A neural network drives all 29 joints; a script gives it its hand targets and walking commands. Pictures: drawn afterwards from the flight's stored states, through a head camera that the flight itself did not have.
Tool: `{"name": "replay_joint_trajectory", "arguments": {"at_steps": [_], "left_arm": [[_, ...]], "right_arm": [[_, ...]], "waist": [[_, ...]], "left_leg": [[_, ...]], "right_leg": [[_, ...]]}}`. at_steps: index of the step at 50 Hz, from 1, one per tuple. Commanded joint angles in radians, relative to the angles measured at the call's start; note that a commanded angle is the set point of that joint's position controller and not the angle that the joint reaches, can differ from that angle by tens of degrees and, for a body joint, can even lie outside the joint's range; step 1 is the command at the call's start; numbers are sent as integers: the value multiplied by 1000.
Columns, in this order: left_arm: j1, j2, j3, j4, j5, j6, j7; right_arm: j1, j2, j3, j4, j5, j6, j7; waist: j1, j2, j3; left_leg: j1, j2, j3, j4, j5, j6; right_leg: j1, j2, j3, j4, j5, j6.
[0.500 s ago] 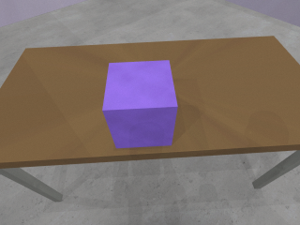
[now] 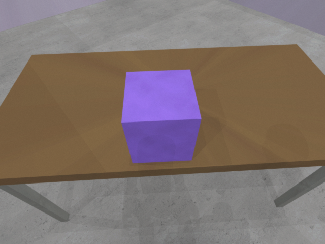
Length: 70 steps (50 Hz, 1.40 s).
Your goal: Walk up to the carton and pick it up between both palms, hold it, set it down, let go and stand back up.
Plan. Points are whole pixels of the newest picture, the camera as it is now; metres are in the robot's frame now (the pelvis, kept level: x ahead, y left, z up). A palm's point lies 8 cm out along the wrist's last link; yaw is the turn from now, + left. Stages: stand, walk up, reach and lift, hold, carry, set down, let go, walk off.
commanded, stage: walk up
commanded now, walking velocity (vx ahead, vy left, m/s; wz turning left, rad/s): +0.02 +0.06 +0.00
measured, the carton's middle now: (160, 117) +0.45 +0.04 +0.01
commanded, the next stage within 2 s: stand in 1.22 s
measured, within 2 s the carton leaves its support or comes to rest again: neither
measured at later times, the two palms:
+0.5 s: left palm out of the picture +0.01 +0.24 -0.15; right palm out of the picture -0.04 -0.19 -0.16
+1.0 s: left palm out of the picture -0.03 +0.27 -0.16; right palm out of the picture +0.04 -0.16 -0.14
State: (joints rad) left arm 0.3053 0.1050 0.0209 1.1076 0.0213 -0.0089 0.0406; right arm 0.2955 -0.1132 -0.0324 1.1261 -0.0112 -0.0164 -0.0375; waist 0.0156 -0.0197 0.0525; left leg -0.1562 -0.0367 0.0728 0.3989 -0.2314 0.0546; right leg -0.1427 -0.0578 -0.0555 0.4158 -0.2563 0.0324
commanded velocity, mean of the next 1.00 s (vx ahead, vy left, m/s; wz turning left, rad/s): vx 0.03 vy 0.08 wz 0.00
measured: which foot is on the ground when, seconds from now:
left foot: down 0.00-0.58, up 0.60-0.88, down 0.90-1.00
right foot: down 0.00-0.30, up 0.32-0.56, down 0.58-1.00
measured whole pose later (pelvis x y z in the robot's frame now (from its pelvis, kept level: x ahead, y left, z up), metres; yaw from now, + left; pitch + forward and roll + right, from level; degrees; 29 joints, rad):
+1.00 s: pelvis +0.00 +0.06 -0.01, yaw +1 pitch -1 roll +0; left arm 0.31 0.14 0.04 1.09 0.02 0.01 0.03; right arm 0.23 -0.12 -0.05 1.04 -0.02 -0.02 -0.04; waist 0.02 -0.05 0.06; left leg -0.27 0.05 0.05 0.54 -0.25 -0.02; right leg -0.20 -0.09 -0.08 0.59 -0.44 0.02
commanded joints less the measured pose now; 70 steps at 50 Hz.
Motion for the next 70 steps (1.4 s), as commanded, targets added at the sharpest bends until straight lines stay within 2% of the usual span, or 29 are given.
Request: {"name": "replay_joint_trajectory", "arguments": {"at_steps": [1, 4, 12, 18, 21, 23, 24, 25, 27, 28, 29, 30, 31, 32, 33, 35, 40, 42, 44, 46, 47, 48, 50, 54, 56, 59, 63, 68, 70], "left_arm": [[71, 130, 22, -19, 2, -19, 10], [72, 137, 29, -26, 9, -14, 22], [20, 143, 42, -61, 16, 11, 29], [-37, 74, 34, -95, 9, 44, 12], [-25, 75, 40, -74, 17, 37, -6], [-17, 61, 38, -84, 13, 25, 4], [-11, 51, 32, -71, 5, 30, 1], [9, 49, 31, -69, 0, 29, 3], [156, 78, 30, -32, 7, 16, 17], [160, 99, 36, -36, 10, 4, 15], [163, 187, 58, -47, 14, 1, 18], [142, 219, 64, -50, 9, 8, 22], [122, 185, 59, -58, 12, 11, 31], [61, 130, 47, -78, 11, 10, 38], [23, 139, 48, -99, 14, 8, 41], [63, 143, 52, -95, 16, -2, 38], [4, 88, 13, -76, 15, -25, 14], [73, 122, 24, -50, 16, -23, 11], [84, 179, 44, -45, 12, -15, 3], [158, 82, 27, -30, 5, -4, -6], [146, 30, 20, -43, -6, 11, -4], [104, 45, 28, -48, -12, 24, -4], [80, 61, 36, -27, -11, 36, -13], [155, 16, 27, -9, 0, 20, -9], [149, 84, 34, -14, -2, 5, -8], [29, 104, 38, -23, 2, 8, -8], [55, 95, 30, -28, -5, -12, -7], [56, 89, 29, -5, -6, -10, -7], [89, 103, 30, 6, -8, -5, -6]], "right_arm": [[77, -68, -17, -16, -3, 0, -10], [45, -97, -30, -33, 4, 9, -11], [97, -122, -49, -49, -10, 31, -12], [141, -121, -30, -68, -20, 21, -19], [97, -95, -24, -68, -20, 9, -22], [45, -160, -46, -67, -27, 14, -17], [64, -104, -21, -74, -22, 4, -16], [66, -108, -22, -80, -18, 5, -15], [-22, -149, -38, -97, -18, 16, -13], [35, -67, -19, -85, -9, 15, -7], [80, -58, -22, -94, -7, 21, -3], [74, -60, -31, -109, -12, 29, 0], [28, -133, -48, -113, -22, 39, 4], [24, -148, -63, -111, -13, 43, 10], [47, -118, -61, -98, -20, 52, 21], [32, -83, -57, -113, -37, 55, 31], [5, 6, -19, -123, -7, 40, 28], [-20, -59, -25, -136, -4, 24, 21], [65, -91, -29, -95, -8, 10, 8], [115, -197, -54, -102, -22, -15, 2], [120, -237, -55, -85, -7, -9, 1], [89, -164, -35, -76, -10, -4, 1], [60, -122, -16, -98, -19, -6, -6], [-20, -119, -12, -89, 4, -1, -11], [-2, -83, -1, -94, 9, 5, -5], [-9, -85, 3, -76, 6, 16, -1], [48, -87, 4, -34, -1, 3, 6], [76, -85, 10, -9, 4, -5, -1], [45, -109, 5, -20, -3, -1, 1]], "waist": [[3, -31, -47], [8, -86, -30], [-13, 3, -9], [-44, 189, 52], [-24, 42, 13], [14, 118, 13], [-11, 32, 28], [9, 30, -12], [94, 139, -42], [70, -14, -10], [61, -235, -20], [64, -362, 25], [73, -314, 90], [39, -164, 134], [4, -43, 117], [6, -37, 50], [-28, -254, 11], [10, -206, -14], [-20, -78, -60], [-13, 191, -130], [-28, 349, -111], [-29, 388, -25], [-33, 209, 6], [33, 225, -1], [8, 82, -32], [-40, -155, 116], [-26, 68, 21], [-15, -27, 27], [4, 55, 34]], "left_leg": [[-4, 113, -88, -24, 206, -23], [-14, 104, -62, 60, 191, -35], [-43, 115, -74, 88, 237, -6], [-93, 321, -394, -195, -31, 87], [-107, 287, -335, -204, -11, 104], [-127, 212, -228, -145, 2, 101], [-84, 301, -333, -149, 208, 109], [-84, 294, -298, -138, 211, 112], [-224, 166, -136, -20, -20, 63], [-338, 110, -97, 68, -60, 18], [-434, 29, -10, 299, -200, -40], [-416, 34, 2, 407, -279, -52], [-415, 54, -36, 533, -288, -61], [-423, 54, -62, 640, -257, -79], [-424, 68, -85, 712, -207, -86], [-422, 77, -85, 714, -144, -91], [-192, 82, -16, 331, -63, -110], [-176, 58, 39, 168, -80, -110], [-4, 71, 14, -17, 142, -103], [216, 324, -231, -58, 455, -77], [56, 364, -274, -87, 363, 0], [-31, 337, -297, -105, 315, 27], [7, 341, -285, -125, 342, 41], [-114, 220, -117, -59, 208, -3], [-113, 197, -97, -24, 120, -25], [-39, 149, -76, -37, 78, -60], [0, 141, -66, -62, 121, -54], [-20, 152, -93, -85, 149, -50], [11, 145, -66, -89, 110, -64]], "right_leg": [[50, -140, 83, -49, 291, -65], [-2, -190, 121, -17, 379, -86], [-120, -162, 62, 67, 192, -59], [-284, -49, 8, 389, -296, -10], [-254, -55, 33, 457, -228, -26], [-224, -64, -11, 376, -191, -35], [-253, -35, 15, 387, -218, -32], [-195, -49, 21, 321, -201, -34], [15, -77, 14, 47, -40, -63], [122, -156, 129, -59, 7, -94], [162, -346, 377, -161, -41, -140], [20, -420, 440, -198, -32, -224], [-57, -444, 455, -201, 91, -255], [-95, -415, 339, -154, 362, -240], [-110, -375, 249, -136, 320, -210], [-82, -330, 237, -130, 289, -177], [-114, -122, -24, -114, 284, -129], [18, -126, -3, -39, 402, -147], [-39, -129, 15, 53, 359, -111], [-233, -53, -21, 185, -157, -29], [-147, -30, -34, 184, -252, -23], [-126, -23, -23, 180, -237, -19], [-201, 2, -14, 255, -274, -20], [3, -10, -1, 23, 59, -29], [35, -74, 69, -78, 197, -39], [-163, -69, 81, -140, 15, -36], [-50, -77, 79, -138, 105, -46], [0, -60, 53, -129, 121, -39], [-61, -59, 58, -142, 51, -35]]}}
